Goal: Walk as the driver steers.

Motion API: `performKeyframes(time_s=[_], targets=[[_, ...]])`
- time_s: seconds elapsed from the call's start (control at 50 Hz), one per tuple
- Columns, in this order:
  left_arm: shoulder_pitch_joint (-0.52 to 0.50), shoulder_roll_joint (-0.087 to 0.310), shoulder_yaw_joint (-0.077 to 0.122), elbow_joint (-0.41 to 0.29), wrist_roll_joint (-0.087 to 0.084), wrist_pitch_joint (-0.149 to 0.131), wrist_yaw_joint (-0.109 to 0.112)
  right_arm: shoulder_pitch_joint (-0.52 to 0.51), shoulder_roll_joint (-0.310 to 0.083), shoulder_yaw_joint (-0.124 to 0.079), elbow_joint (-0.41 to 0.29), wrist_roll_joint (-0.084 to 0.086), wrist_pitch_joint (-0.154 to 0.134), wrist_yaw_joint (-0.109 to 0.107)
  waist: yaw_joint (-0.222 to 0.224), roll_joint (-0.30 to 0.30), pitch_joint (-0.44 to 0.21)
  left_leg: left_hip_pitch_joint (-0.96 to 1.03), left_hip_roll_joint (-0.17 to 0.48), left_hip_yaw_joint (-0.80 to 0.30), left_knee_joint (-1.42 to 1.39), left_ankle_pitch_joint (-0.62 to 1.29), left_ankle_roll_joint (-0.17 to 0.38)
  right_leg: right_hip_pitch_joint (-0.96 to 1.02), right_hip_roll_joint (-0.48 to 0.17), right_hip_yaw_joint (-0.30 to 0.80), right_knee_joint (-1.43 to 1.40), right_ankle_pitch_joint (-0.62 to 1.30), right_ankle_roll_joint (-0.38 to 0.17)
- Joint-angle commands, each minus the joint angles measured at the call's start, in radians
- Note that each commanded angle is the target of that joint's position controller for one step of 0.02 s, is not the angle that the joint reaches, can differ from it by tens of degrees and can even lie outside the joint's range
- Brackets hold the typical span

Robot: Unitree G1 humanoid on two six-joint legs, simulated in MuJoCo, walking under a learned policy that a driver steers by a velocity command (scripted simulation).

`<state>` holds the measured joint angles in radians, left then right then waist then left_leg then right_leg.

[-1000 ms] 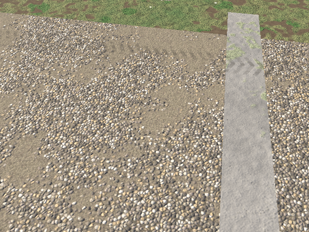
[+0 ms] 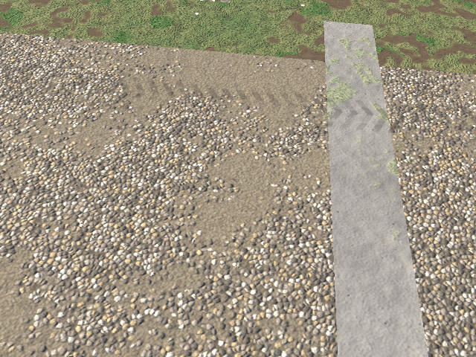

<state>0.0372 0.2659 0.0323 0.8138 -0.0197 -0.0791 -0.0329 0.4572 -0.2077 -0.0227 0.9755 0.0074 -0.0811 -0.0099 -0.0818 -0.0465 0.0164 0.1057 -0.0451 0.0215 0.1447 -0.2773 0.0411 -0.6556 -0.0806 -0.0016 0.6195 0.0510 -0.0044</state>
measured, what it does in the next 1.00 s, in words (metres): walks ahead, turning right: right foot, then left foot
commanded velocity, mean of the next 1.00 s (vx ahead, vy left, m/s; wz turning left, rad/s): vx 0.49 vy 0.00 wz -0.28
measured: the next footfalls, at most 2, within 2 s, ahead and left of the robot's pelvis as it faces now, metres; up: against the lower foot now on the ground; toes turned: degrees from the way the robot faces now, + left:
right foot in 0.12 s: +0.28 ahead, -0.13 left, +0.00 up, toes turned -1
left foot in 0.66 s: +0.58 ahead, +0.09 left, +0.00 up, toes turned -9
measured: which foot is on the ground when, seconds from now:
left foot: down 0.00-0.14, up 0.16-0.64, down 0.66-1.00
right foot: up 0.00-0.10, down 0.12-0.66, up 0.68-1.00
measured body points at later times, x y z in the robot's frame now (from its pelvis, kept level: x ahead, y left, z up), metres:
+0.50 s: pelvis +0.29 -0.04 +0.01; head +0.31 -0.05 +0.46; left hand +0.29 +0.23 -0.13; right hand +0.48 -0.30 -0.09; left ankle +0.49 +0.14 -0.68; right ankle +0.24 -0.13 -0.74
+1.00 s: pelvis +0.56 -0.02 +0.00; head +0.58 -0.03 +0.45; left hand +0.81 +0.18 -0.09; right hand +0.49 -0.30 -0.12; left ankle +0.54 +0.10 -0.74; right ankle +0.65 -0.22 -0.68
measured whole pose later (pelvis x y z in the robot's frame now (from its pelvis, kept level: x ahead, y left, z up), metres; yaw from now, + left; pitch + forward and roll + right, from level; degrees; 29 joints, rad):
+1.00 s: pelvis +0.56 -0.02 +0.00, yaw -20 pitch +1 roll +2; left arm 0.15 0.30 0.08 0.74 -0.02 -0.02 -0.02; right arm 0.30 -0.28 -0.07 0.90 -0.01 -0.10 0.00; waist -0.07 -0.04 0.03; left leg -0.02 -0.01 0.19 0.23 -0.22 0.02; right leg -0.68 -0.12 0.05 0.84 -0.05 -0.01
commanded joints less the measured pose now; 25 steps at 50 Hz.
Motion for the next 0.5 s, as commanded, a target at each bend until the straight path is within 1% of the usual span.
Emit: performKeyframes(time_s=[0.02,0.04,0.06,0.08,0.1,0.12,0.14,0.16,0.18,0.2,0.22,0.24,0.26,0.28,0.3,0.32,0.36,0.38,0.44,0.46,0.5], targets=[[-0.164,0.055,0.004,-0.112,-0.006,-0.022,-0.014,0.029,-0.186,-0.042,-0.021,0.011,-0.003,-0.01,0.018,0.125,0.126,-0.075,0.278,-0.098,-0.044,0.341,0.129,0.007,0.024,-0.005,-0.086,0.022,-0.026],[-0.16,0.066,0.007,-0.115,-0.005,-0.025,-0.019,0.023,-0.191,-0.046,-0.021,0.012,0.001,-0.011,0.032,0.125,0.116,-0.036,0.293,-0.096,-0.016,0.392,0.121,0.018,0.028,-0.003,-0.101,-0.006,-0.042],[-0.137,0.082,0.013,-0.112,-0.004,-0.027,-0.022,0.011,-0.2,-0.05,-0.024,0.01,0.007,-0.011,0.052,0.131,0.092,-0.004,0.301,-0.091,0.026,0.49,0.112,0.057,0.04,-0.008,-0.109,-0.039,-0.057],[-0.088,0.104,0.024,-0.102,-0.003,-0.027,-0.022,-0.001,-0.215,-0.055,-0.029,0.005,0.013,-0.012,0.082,0.15,0.046,0.021,0.301,-0.085,0.095,0.665,0.101,0.134,0.067,-0.027,-0.102,-0.08,-0.074],[0.02,0.135,0.041,-0.073,-0.004,-0.025,-0.017,-0.014,-0.222,-0.058,-0.033,-0.002,0.023,-0.012,0.14,0.168,-0.031,0.023,0.283,-0.067,0.231,0.85,0.088,0.276,0.102,-0.054,-0.097,-0.109,-0.098],[0.193,0.176,0.064,-0.022,-0.006,-0.02,-0.008,-0.02,-0.209,-0.052,-0.042,-0.008,0.031,-0.012,0.22,0.16,-0.139,-0.059,0.236,-0.035,0.442,0.888,0.059,0.515,0.106,-0.057,-0.097,-0.097,-0.129],[0.37,0.249,0.081,0.013,0.007,-0.013,0.004,0.01,-0.167,-0.033,-0.067,-0.028,0.031,-0.013,0.255,0.022,-0.292,-0.311,0.17,-0.008,0.773,0.535,0.032,0.846,-0.101,0.193,-0.062,-0.129,-0.193],[0.409,0.278,0.084,0.04,0.014,-0.013,-0.008,0.165,-0.007,0.007,-0.056,-0.011,0.007,0.005,0.158,-0.269,-0.443,-0.667,-0.03,-0.082,1.098,-0.26,-0.022,1.12,-0.31,0.717,-0.24,-0.443,-0.357],[0.362,0.175,0.058,0.035,0.005,-0.016,-0.008,0.069,-0.133,-0.019,-0.053,0.019,-0.019,0.008,0.196,-0.149,-0.34,-0.771,0.018,-0.182,1.201,-0.28,0.002,1.038,-0.272,0.754,-0.344,-0.545,-0.305],[0.268,0.142,0.048,0.02,0.005,-0.02,-0.004,-0.049,-0.192,-0.036,-0.094,0.044,-0.034,0.01,0.178,-0.093,-0.174,-0.829,0.069,-0.146,1.205,-0.188,0.018,0.881,-0.247,0.587,-0.361,-0.479,-0.261],[0.188,0.131,0.043,0.005,0.011,-0.025,-0.004,-0.106,-0.19,-0.035,-0.106,0.038,-0.042,0.002,0.143,0.018,-0.101,-0.783,0.124,-0.124,1.157,-0.087,0.019,0.72,-0.216,0.47,-0.387,-0.343,-0.243],[0.146,0.11,0.038,0.0,0.022,-0.03,-0.007,-0.129,-0.183,-0.043,-0.109,0.021,-0.039,-0.004,0.112,0.036,-0.053,-0.739,0.158,-0.114,1.102,-0.03,0.013,0.601,-0.179,0.375,-0.41,-0.227,-0.233],[0.13,0.092,0.032,0.004,0.034,-0.034,-0.008,-0.103,-0.165,-0.044,-0.106,0.015,-0.028,-0.005,0.078,0.005,-0.054,-0.675,0.186,-0.123,1.073,0.006,0.012,0.535,-0.15,0.313,-0.437,-0.179,-0.227],[0.129,0.084,0.031,0.011,0.032,-0.038,-0.01,-0.086,-0.142,-0.041,-0.103,0.013,-0.016,-0.005,0.063,-0.01,-0.049,-0.649,0.194,-0.119,1.045,0.016,0.006,0.499,-0.135,0.279,-0.463,-0.159,-0.234],[0.14,0.085,0.031,0.021,0.026,-0.041,-0.01,-0.083,-0.128,-0.04,-0.104,0.011,-0.006,-0.006,0.055,-0.013,-0.037,-0.647,0.201,-0.11,1.018,0.019,-0.002,0.47,-0.127,0.244,-0.483,-0.137,-0.243],[0.155,0.095,0.032,0.032,0.02,-0.044,-0.008,-0.11,-0.128,-0.041,-0.118,0.005,0.001,-0.008,0.054,-0.01,-0.012,-0.665,0.207,-0.1,0.979,0.031,-0.012,0.441,-0.122,0.227,-0.5,-0.119,-0.25],[0.195,0.125,0.039,0.047,0.016,-0.04,0.005,-0.207,-0.136,-0.042,-0.162,-0.011,0.003,-0.012,0.069,0.011,0.029,-0.74,0.211,-0.092,0.864,0.112,-0.043,0.436,-0.117,0.213,-0.525,-0.096,-0.263],[0.218,0.137,0.042,0.052,0.015,-0.036,0.013,-0.254,-0.136,-0.041,-0.18,-0.015,-0.001,-0.012,0.081,0.017,0.04,-0.771,0.206,-0.09,0.792,0.168,-0.055,0.451,-0.112,0.207,-0.528,-0.088,-0.26],[0.271,0.156,0.046,0.063,0.007,-0.022,0.029,-0.374,-0.121,-0.034,-0.215,-0.012,-0.016,-0.003,0.118,0.015,0.049,-0.742,0.162,-0.073,0.555,0.338,-0.071,0.467,-0.071,0.16,-0.512,-0.065,-0.221],[0.293,0.162,0.047,0.069,0.004,-0.018,0.033,-0.412,-0.117,-0.031,-0.224,-0.009,-0.02,0.002,0.131,0.014,0.048,-0.715,0.143,-0.063,0.495,0.375,-0.075,0.468,-0.064,0.151,-0.503,-0.063,-0.212],[0.34,0.166,0.048,0.083,-0.004,-0.011,0.037,-0.478,-0.116,-0.026,-0.243,-0.001,-0.027,0.013,0.155,0.006,0.049,-0.678,0.117,-0.057,0.425,0.402,-0.08,0.489,-0.071,0.163,-0.477,-0.075,-0.207]])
